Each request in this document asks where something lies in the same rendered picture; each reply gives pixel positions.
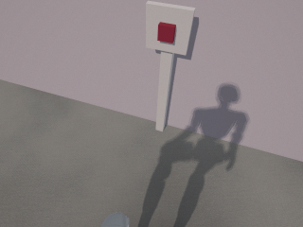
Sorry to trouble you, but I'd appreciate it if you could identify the button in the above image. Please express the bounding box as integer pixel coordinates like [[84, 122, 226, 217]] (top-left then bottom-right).
[[157, 22, 176, 44]]

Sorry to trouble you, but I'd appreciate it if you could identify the left robot thigh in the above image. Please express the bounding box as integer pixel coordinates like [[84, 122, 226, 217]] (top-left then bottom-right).
[[100, 213, 130, 227]]

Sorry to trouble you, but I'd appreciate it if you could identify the panel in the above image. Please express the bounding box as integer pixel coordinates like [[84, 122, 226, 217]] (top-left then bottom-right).
[[146, 1, 196, 131]]

